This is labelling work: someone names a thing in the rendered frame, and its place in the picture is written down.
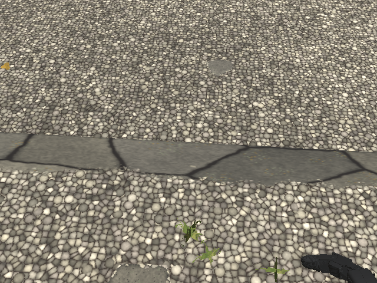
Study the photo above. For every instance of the right robot hand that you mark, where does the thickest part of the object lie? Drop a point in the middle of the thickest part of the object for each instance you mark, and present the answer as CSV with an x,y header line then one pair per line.
x,y
339,266

